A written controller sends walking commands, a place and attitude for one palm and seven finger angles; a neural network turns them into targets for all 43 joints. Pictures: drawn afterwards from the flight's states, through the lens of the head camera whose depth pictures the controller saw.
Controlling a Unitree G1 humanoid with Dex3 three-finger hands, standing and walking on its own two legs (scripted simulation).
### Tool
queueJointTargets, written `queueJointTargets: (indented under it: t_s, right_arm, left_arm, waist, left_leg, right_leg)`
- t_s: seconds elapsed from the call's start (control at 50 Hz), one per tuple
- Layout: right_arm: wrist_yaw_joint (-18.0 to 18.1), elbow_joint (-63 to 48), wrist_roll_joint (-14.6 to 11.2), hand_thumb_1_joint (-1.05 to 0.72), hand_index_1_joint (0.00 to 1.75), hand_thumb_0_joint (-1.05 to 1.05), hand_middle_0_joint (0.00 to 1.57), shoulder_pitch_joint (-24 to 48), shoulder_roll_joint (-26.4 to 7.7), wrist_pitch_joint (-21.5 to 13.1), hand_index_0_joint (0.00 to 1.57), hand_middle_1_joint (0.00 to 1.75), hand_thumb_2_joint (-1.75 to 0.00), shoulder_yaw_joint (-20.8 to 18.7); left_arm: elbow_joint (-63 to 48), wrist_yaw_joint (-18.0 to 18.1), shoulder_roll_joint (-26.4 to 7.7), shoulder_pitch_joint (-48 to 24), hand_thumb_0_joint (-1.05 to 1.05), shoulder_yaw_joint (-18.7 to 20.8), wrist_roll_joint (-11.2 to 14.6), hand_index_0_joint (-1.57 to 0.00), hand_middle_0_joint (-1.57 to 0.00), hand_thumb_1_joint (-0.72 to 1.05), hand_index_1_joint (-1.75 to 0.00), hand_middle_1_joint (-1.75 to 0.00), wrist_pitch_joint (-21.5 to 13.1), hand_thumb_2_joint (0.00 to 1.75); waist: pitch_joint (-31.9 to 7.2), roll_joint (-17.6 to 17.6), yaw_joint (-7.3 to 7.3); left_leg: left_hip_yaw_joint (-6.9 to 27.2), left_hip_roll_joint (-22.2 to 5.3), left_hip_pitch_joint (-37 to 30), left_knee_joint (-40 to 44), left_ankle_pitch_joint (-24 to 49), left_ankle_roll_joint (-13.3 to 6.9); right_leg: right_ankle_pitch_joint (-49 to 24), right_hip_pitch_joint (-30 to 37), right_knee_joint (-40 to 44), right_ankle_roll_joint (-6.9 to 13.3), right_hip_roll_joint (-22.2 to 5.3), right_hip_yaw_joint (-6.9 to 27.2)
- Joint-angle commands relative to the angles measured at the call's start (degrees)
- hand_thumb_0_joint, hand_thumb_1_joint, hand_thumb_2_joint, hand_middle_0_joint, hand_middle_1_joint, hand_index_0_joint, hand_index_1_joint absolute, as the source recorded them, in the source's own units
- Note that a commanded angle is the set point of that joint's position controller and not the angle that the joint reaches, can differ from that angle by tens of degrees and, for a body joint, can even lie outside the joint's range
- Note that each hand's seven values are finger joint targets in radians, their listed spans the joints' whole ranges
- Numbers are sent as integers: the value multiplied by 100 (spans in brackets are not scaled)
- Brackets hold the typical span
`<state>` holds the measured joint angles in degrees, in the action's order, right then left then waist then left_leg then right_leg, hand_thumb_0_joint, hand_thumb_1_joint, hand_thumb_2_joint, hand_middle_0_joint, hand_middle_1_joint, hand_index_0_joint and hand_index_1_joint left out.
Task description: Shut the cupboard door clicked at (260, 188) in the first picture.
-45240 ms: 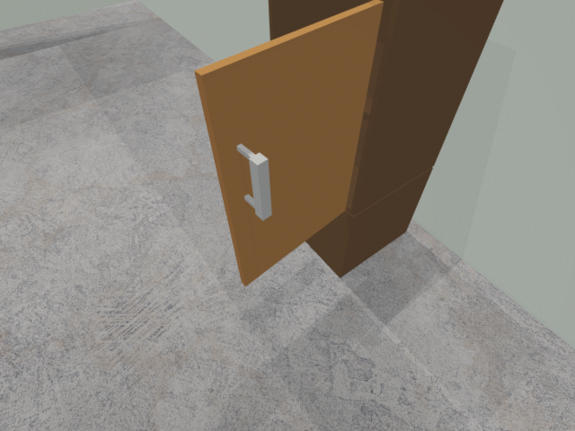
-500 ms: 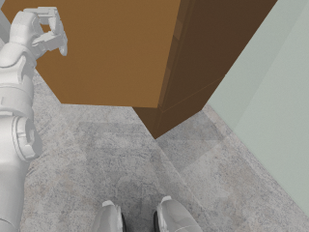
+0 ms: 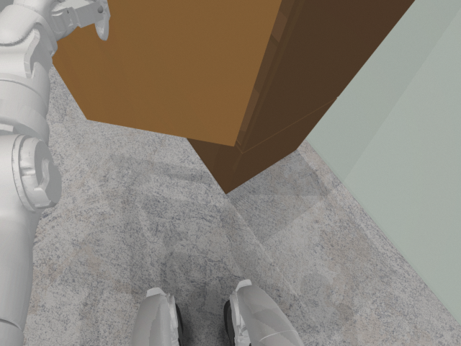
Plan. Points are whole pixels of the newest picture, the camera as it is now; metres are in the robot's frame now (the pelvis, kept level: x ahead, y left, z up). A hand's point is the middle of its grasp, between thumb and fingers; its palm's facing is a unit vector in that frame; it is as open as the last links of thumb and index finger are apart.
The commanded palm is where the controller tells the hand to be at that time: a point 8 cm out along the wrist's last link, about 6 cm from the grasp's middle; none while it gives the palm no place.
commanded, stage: push the door shut along its arc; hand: left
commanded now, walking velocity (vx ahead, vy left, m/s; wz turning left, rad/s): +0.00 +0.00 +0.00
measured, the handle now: out of the picture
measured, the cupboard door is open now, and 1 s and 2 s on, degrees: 47 38 38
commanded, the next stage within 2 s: pull the fist back off the door in 0.10 s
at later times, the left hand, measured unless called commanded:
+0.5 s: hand out of the picture +0.63 +0.08 +0.12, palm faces +0.12 -0.99 -0.09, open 3.1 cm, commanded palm +0.59 +0.10 +0.13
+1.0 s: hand (127, 51) +0.53 +0.08 +0.12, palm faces +0.07 -1.00 -0.01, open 3.1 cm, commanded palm +0.51 +0.12 +0.13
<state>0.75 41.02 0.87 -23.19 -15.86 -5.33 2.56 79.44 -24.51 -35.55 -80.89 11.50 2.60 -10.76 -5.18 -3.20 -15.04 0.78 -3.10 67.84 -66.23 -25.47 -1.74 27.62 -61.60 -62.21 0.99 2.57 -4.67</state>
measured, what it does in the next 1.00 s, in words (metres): stands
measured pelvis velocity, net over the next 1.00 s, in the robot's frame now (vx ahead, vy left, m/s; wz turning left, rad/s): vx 0.03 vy -0.03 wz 0.03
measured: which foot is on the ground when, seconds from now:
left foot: down 0.00-1.00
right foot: down 0.00-1.00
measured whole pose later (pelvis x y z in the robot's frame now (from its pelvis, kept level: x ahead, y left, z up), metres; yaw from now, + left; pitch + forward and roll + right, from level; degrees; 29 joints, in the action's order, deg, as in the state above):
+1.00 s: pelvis +0.03 -0.03 +0.04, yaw +2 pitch +19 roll -1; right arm -4.7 36.9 1.5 -23.5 -16.2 0.4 -2.5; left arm 61.7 3.5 -13.2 -49.9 13.8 3.4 -22.0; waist -6.8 -2.3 -8.2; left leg -0.3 -2.9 49.0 -53.2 -23.6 0.8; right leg 27.0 -44.7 -52.3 3.1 2.7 -3.3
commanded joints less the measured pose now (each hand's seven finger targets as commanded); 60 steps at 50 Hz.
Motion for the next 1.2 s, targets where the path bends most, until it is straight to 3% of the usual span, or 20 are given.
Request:
queueJointTargets:
  t_s: [0.0, 0.16, 0.18, 0.2, 0.22, 0.26, 0.32, 0.36, 0.42, 0.46, 0.54, 0.62, 0.72, 0.8, 0.84, 0.9, 0.92, 1.0, 1.04, 1.18]
  right_arm:
    - [130, 8, 13, -90, 30, 0, 20, -1369, -1254, -83, 20, 30, -90, -401]
    - [148, 113, 47, -90, 30, 0, 20, -1449, -1241, -158, 20, 30, -90, -402]
    - [147, 134, 70, -90, 30, 0, 20, -1429, -1224, -143, 20, 30, -90, -388]
    - [66, -125, 140, -90, 30, 0, 20, -1806, -1044, -133, 20, 30, -90, -292]
    - [-45, -151, 193, -90, 30, 0, 20, -1806, -1026, -136, 20, 30, -90, -292]
    - [-202, -177, 323, -90, 30, 0, 20, -1924, -1030, -76, 20, 30, -90, -355]
    - [-490, -299, 546, -90, 30, 0, 20, -2034, -965, 37, 20, 30, -90, -382]
    - [-643, -302, 608, -90, 30, 0, 20, -2067, -990, 121, 20, 30, -90, -437]
    - [-701, -375, 536, -90, 30, 0, 20, -2114, -1012, 293, 20, 30, -90, -517]
    - [-679, -416, 438, -90, 30, 0, 20, -2083, -1015, 370, 20, 30, -90, -564]
    - [-556, -517, 289, -90, 30, 0, 20, -2020, -980, 473, 20, 30, -90, -555]
    - [-550, -495, 249, -90, 30, 0, 20, -1934, -846, 463, 20, 30, -90, -554]
    - [-607, -523, 220, -90, 30, 0, 20, -1767, -795, 495, 20, 30, -90, -629]
    - [-598, -612, 136, -90, 30, 0, 20, -1560, -780, 562, 20, 30, -90, -684]
    - [-559, -614, 106, -90, 30, 0, 20, -1443, -763, 583, 20, 30, -90, -697]
    - [-522, -637, 64, -90, 30, 0, 20, -1173, -722, 535, 20, 30, -90, -735]
    - [-512, -630, 56, -90, 30, 0, 20, -1075, -690, 503, 20, 30, -90, -734]
    - [-448, -458, 40, -90, 30, 0, 20, -883, -682, 446, 20, 30, -90, -742]
    - [-400, -383, 40, -90, 30, 0, 20, -877, -725, 465, 20, 30, -90, -747]
    - [-345, -450, 9, -90, 30, 0, 20, -695, -739, 501, 20, 30, -90, -631]
  left_arm:
    - [-1120, -46, -338, -3635, 0, 32, 81, -130, -130, 90, -150, -150, -287, 90]
    - [-1176, -135, -277, -4021, 0, -84, -1, -130, -130, 90, -150, -150, -307, 90]
    - [-1066, -129, -189, -3984, 0, -117, -5, -130, -130, 90, -150, -150, -221, 90]
    - [-1181, 1075, -564, -4047, 0, 1122, 342, -130, -130, 90, -150, -150, -52, 90]
    - [-974, 1702, -267, -3796, 0, 924, 165, -130, -130, 90, -150, -150, 53, 90]
    - [-1022, 2445, -146, -3608, 0, 1084, 32, -130, -130, 90, -150, -150, 61, 90]
    - [-1426, 3558, -172, -3326, 0, 1106, -675, -130, -130, 90, -150, -150, -243, 90]
    - [-1577, 3801, -250, -3217, 0, 891, -1194, -130, -130, 90, -150, -150, -514, 90]
    - [-1845, 3593, -418, -3115, 0, 775, -1323, -130, -130, 90, -150, -150, -703, 90]
    - [-1982, 3269, -282, -2928, 0, 733, -1084, -130, -130, 90, -150, -150, -709, 90]
    - [-2100, 2837, -483, -2188, 0, 1234, -425, -130, -130, 90, -150, -150, -605, 90]
    - [-2087, 2893, -61, -1427, 0, 1108, -318, -130, -130, 90, -150, -150, -863, 90]
    - [-2004, 2905, 601, -307, 0, 764, -262, -130, -130, 90, -150, -150, -1191, 90]
    - [-2223, 2737, 912, 290, 0, 575, -122, -130, -130, 90, -150, -150, -1212, 90]
    - [-2504, 2714, 1125, 107, 0, 381, -26, -130, -130, 90, -150, -150, -1276, 90]
    - [-3246, 2778, 1270, -6, 0, 323, 127, -130, -130, 90, -150, -150, -1572, 90]
    - [-3468, 2807, 1464, -135, 0, 162, 169, -130, -130, 90, -150, -150, -1678, 90]
    - [-3441, 2948, 1515, -337, 0, -18, 17, -130, -130, 90, -150, -150, -1885, 90]
    - [-3242, 3034, 1149, -368, 0, 212, -101, -130, -130, 90, -150, -150, -1831, 90]
    - [-1970, 3026, 1340, -270, 0, 143, -53, -130, -130, 90, -150, -150, -1343, 90]
  waist:
    - [-3128, -1163, -614]
    - [-3398, -1475, -698]
    - [-3330, -1353, -741]
    - [-3265, -1397, -532]
    - [-3272, -1248, -571]
    - [-3339, -971, -590]
    - [-3466, -1293, -391]
    - [-3612, -1339, -430]
    - [-3860, -1260, -368]
    - [-4114, -1290, -262]
    - [-4099, -752, 11]
    - [-3257, -262, 88]
    - [-2645, 109, 206]
    - [-2638, 76, 388]
    - [-2585, -64, 366]
    - [-2988, -232, 481]
    - [-3050, -197, 443]
    - [-2881, -73, 352]
    - [-2823, -60, 378]
    - [-2314, 358, 263]
  left_leg:
    - [741, 1, -4012, 392, 2128, -94]
    - [786, -9, -4244, 237, 2411, -93]
    - [753, 15, -4119, 241, 2300, -109]
    - [816, -98, -3553, 350, 1984, -47]
    - [803, -83, -3330, 396, 1795, -27]
    - [805, -83, -3200, 367, 1880, -36]
    - [716, -35, -3264, 342, 2223, 16]
    - [678, -37, -3380, 312, 2404, 19]
    - [535, 36, -3446, 506, 2374, 0]
    - [491, 86, -3716, 632, 2543, 16]
    - [260, 185, -3384, 918, 2448, -38]
    - [93, 207, -3062, 1120, 2252, -68]
    - [-59, 300, -2952, 1285, 2236, -74]
    - [-141, 366, -3231, 1371, 2382, -61]
    - [-155, 382, -3448, 1405, 2380, -61]
    - [-93, 367, -3940, 1383, 2608, -34]
    - [-92, 369, -4047, 1359, 2611, -43]
    - [-20, 345, -4063, 1313, 2406, -44]
    - [-22, 348, -3980, 1301, 2298, -52]
    - [34, 333, -3466, 1457, 1663, -35]
  right_leg:
    - [-1265, -504, 791, 76, 164, 77]
    - [-1330, -788, 640, 100, 192, 32]
    - [-1312, -706, 682, 100, 208, 12]
    - [-1293, -397, 767, 74, 130, 131]
    - [-1218, -297, 735, 29, 124, 138]
    - [-1277, -227, 686, -31, 93, 126]
    - [-1434, -112, 638, -29, 71, 112]
    - [-1537, -84, 641, -24, 88, 128]
    - [-1835, 663, 839, -1, 120, 222]
    - [-2140, 1027, 948, 19, 143, 246]
    - [-2762, 2200, 1249, -31, 164, 399]
    - [-2972, 2483, 1471, -87, 131, 460]
    - [-3384, 2751, 1604, -114, 66, 535]
    - [-3739, 2926, 1643, -123, 11, 543]
    - [-3695, 2858, 1677, -114, 1, 549]
    - [-3686, 2846, 1595, -84, 6, 511]
    - [-3687, 2819, 1586, -95, 10, 510]
    - [-3361, 2501, 1498, -114, -20, 498]
    - [-3267, 2477, 1488, -125, -42, 541]
    - [-2521, 2247, 1647, -132, -54, 505]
